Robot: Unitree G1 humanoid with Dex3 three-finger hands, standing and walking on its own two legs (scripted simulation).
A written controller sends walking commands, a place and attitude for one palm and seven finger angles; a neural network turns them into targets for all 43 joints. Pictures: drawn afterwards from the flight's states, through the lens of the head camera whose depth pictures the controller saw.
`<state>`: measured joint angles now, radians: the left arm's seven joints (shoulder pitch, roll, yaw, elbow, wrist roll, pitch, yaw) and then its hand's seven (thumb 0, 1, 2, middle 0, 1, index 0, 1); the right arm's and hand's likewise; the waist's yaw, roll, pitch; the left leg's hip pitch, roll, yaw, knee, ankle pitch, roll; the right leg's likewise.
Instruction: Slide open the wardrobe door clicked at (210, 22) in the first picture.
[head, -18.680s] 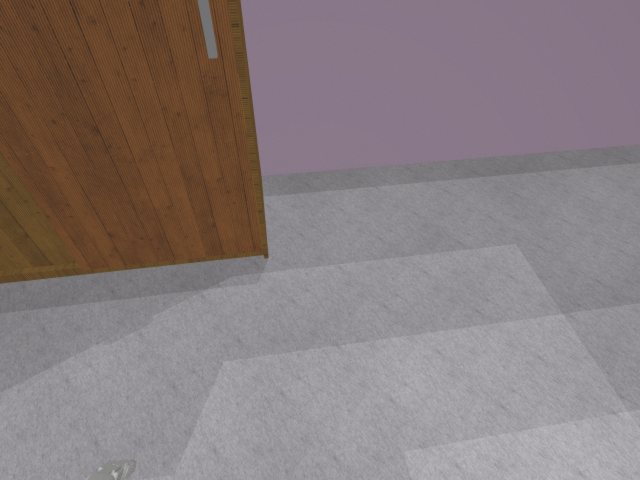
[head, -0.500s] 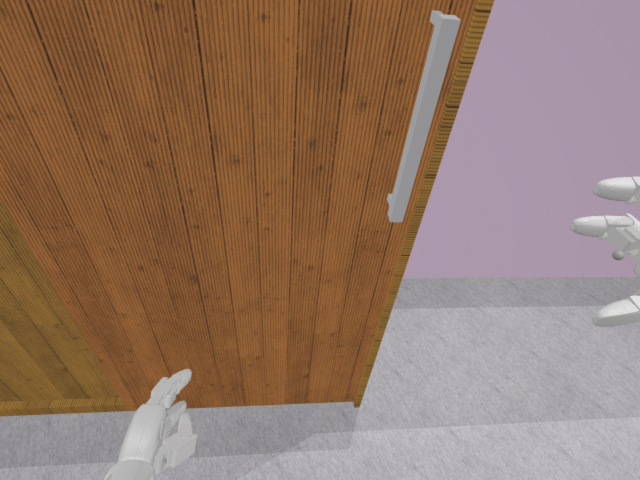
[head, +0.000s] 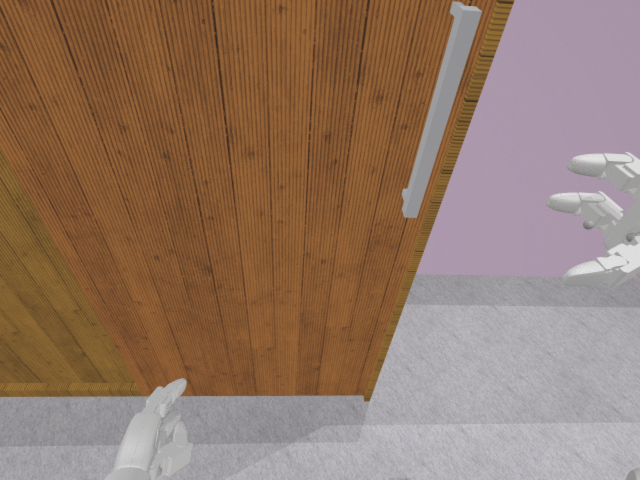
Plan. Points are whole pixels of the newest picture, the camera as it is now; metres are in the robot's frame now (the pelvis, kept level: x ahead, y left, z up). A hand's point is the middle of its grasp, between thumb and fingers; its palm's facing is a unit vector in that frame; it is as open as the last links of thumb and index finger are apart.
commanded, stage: move the hooked fingers beside the handle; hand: right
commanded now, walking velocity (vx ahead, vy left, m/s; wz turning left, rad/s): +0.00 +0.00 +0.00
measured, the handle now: (430, 124) +0.53 -0.13 +0.22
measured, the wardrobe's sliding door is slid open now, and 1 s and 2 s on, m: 0.00 0.00 0.00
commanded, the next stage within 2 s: feel for the door with the fingertips in 2.00 s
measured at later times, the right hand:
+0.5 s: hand (540, 195) +0.39 -0.23 +0.22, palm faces -0.01 +1.00 -0.04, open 14.0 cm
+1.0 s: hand (506, 170) +0.44 -0.21 +0.22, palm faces -0.02 +1.00 -0.02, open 14.0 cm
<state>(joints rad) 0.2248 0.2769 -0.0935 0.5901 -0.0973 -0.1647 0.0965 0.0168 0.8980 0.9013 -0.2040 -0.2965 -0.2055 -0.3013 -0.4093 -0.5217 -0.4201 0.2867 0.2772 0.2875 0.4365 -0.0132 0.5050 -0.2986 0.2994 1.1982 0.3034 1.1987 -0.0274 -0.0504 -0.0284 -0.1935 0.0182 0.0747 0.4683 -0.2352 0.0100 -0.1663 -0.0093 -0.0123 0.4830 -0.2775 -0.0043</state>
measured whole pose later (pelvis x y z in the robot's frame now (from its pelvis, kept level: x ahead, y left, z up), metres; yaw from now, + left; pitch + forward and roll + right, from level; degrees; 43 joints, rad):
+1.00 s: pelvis +0.01 -0.01 +0.00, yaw +1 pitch +1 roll +0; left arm 0.29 0.27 -0.06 0.64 -0.09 -0.10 0.10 0.01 0.90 0.90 -0.20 -0.30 -0.21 -0.30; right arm -0.77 -0.46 -0.29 0.69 0.19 0.19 0.28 -0.01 0.50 -0.30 0.30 1.20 0.30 1.20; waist 0.02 -0.03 -0.03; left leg -0.24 0.02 0.05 0.44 -0.22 0.00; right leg -0.21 -0.01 -0.03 0.46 -0.27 -0.02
